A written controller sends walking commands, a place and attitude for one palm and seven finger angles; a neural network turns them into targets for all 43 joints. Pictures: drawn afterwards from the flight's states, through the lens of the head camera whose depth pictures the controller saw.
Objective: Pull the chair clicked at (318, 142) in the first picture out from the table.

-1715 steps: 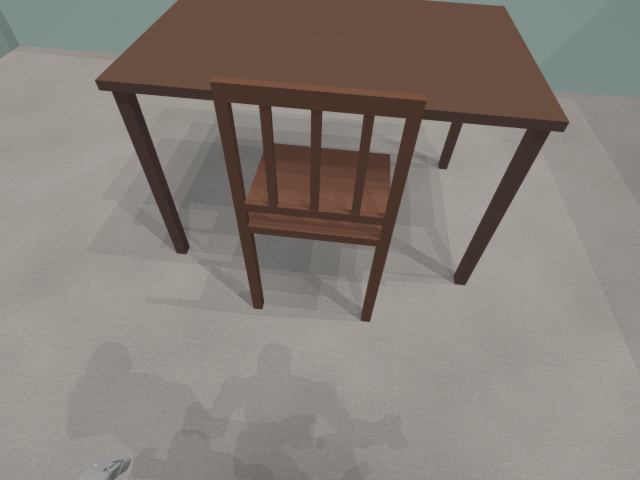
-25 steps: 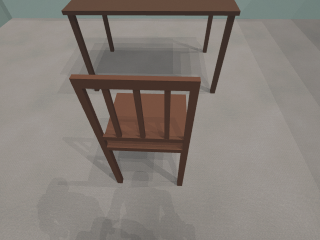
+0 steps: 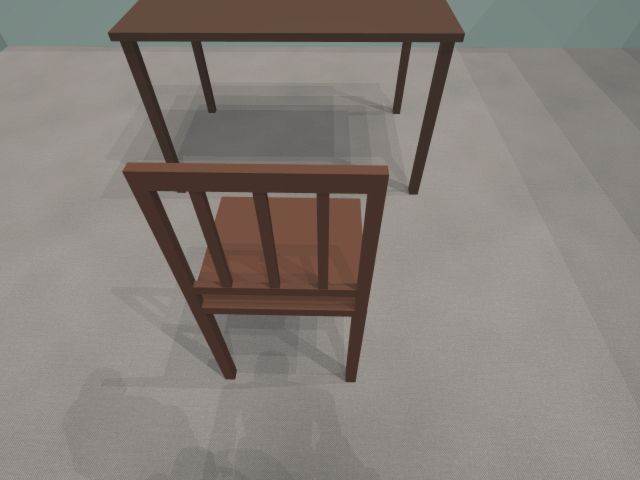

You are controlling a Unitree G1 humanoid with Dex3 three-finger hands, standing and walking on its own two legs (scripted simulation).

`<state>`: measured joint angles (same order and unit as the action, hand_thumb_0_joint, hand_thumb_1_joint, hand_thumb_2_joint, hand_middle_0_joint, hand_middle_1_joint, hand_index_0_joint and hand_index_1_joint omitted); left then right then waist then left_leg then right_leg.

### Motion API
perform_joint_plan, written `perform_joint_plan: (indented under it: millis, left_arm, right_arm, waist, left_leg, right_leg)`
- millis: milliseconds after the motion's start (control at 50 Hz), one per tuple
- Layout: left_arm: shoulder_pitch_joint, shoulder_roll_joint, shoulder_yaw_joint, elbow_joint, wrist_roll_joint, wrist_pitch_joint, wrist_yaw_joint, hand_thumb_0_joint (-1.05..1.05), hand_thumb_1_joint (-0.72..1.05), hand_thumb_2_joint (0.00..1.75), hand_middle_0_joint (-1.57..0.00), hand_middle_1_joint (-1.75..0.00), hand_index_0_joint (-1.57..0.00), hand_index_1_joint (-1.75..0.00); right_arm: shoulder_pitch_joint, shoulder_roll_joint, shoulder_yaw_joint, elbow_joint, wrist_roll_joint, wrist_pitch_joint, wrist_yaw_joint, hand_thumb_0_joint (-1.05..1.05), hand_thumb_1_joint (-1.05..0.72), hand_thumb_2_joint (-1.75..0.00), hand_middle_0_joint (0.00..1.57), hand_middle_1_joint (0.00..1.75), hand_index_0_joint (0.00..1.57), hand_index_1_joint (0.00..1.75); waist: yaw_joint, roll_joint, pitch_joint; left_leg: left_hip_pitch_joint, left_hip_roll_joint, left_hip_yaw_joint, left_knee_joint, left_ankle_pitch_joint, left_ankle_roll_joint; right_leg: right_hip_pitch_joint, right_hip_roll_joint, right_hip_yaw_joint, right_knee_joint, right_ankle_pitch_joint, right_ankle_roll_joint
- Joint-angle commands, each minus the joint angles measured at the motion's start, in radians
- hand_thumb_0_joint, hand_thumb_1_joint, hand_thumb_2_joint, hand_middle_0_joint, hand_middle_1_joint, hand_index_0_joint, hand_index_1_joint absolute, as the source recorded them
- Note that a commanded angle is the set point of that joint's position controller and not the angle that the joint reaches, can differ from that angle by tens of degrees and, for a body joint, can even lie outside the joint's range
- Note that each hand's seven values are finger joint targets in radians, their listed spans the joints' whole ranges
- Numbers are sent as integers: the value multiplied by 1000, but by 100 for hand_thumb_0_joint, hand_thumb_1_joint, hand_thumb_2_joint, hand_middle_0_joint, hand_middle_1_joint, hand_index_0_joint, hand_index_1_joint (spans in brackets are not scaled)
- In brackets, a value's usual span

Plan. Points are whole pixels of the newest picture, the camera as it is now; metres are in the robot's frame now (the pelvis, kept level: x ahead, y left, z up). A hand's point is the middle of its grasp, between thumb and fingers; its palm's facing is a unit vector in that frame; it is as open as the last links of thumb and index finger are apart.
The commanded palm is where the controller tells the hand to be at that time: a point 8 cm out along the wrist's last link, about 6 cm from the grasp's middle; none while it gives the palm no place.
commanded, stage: look to check the result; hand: left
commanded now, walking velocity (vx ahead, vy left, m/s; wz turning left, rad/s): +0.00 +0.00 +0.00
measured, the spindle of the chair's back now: (268, 243) +0.55 +0.13 -0.10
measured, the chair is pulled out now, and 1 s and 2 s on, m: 0.70 0.70 0.70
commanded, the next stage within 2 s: stand and wait in 0.78 s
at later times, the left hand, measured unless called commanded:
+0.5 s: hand out of the picture +0.01 +0.17 -0.18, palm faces +0.00 -0.98 -0.20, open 7.3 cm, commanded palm none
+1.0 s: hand out of the picture +0.02 +0.18 -0.18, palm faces +0.00 -0.98 -0.20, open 7.4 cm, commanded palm none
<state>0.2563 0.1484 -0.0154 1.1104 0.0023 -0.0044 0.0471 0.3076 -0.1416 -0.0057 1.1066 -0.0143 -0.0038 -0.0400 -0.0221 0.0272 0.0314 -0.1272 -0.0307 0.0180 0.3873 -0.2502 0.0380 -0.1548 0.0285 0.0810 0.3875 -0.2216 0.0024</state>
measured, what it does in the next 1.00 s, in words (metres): stands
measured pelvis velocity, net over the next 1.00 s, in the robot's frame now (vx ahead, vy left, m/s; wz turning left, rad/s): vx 0.02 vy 0.02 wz -0.01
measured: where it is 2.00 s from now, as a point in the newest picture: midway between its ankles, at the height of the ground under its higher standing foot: outside the picture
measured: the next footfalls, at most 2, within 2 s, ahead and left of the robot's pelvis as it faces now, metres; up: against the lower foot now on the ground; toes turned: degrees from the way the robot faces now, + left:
none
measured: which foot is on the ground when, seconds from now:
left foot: down 0.00-1.00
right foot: down 0.00-1.00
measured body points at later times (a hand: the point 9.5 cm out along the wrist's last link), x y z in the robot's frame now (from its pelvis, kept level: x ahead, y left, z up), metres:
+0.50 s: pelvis +0.01 +0.01 +0.00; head +0.03 +0.01 +0.45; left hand +0.01 +0.23 -0.16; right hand +0.00 -0.20 -0.16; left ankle -0.03 +0.09 -0.74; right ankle -0.01 -0.12 -0.74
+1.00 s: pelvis +0.02 +0.02 +0.00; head +0.03 +0.01 +0.45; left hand +0.02 +0.23 -0.16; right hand -0.01 -0.19 -0.17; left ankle -0.03 +0.09 -0.74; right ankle -0.01 -0.12 -0.74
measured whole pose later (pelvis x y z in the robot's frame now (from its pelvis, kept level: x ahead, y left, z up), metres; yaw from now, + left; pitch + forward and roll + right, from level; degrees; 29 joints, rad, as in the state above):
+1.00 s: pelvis +0.02 +0.02 +0.00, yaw -1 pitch -1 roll +0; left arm 0.28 0.13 -0.01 1.13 0.00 0.00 0.05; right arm 0.32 -0.12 -0.01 1.13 -0.01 -0.01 -0.05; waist -0.02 0.02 0.04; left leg -0.09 -0.05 0.04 0.39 -0.28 0.06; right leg -0.13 0.01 0.10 0.40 -0.26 0.02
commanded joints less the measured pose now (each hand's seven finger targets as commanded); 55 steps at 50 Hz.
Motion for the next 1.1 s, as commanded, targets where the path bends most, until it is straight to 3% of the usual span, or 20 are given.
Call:
perform_joint_plan:
  millis: [0, 460, 680, 840, 1080]
  left_arm:
    - [63, 102, 21, -30, -2, -12, 4, 0, 90, 90, -20, -30, -20, -30]
    - [91, 83, 21, -10, -3, -11, 9, 0, 90, 90, -20, -30, -20, -30]
    - [95, 82, 20, -11, -3, -7, 9, 0, 90, 90, -20, -30, -20, -30]
    - [98, 76, 23, -11, -4, -6, 11, 0, 90, 90, -20, -30, -20, -30]
    - [100, 78, 19, -10, -3, -4, 9, 0, 90, 90, -20, -30, -20, -30]
  right_arm:
    - [79, -88, -22, -22, 5, -13, -5, 0, -90, -90, 20, 30, 20, 30]
    - [88, -79, -23, 1, 6, -21, -13, 0, -90, -90, 20, 30, 20, 30]
    - [88, -80, -24, -1, 8, -18, -13, 0, -90, -90, 20, 30, 20, 30]
    - [100, -79, -24, 1, 6, -22, -16, 0, -90, -90, 20, 30, 20, 30]
    - [97, -80, -23, 0, 8, -17, -13, 0, -90, -90, 20, 30, 20, 30]
  waist:
    - [6, -21, 32]
    - [6, 1, 28]
    - [7, -10, 58]
    - [6, -11, 33]
    - [8, -8, 75]
  left_leg:
    - [16, 116, -104, -60, 188, 14]
    - [64, 126, -93, -49, 293, 16]
    - [50, 125, -96, -58, 264, 19]
    - [76, 127, -95, -48, 340, 18]
    - [42, 123, -96, -64, 240, 20]
  right_leg:
    - [-51, -93, 67, -62, 150, -37]
    - [-42, -96, 55, -36, 211, -32]
    - [-56, -92, 50, -37, 171, -31]
    - [-39, -94, 46, -18, 212, -31]
    - [-64, -93, 51, -35, 149, -30]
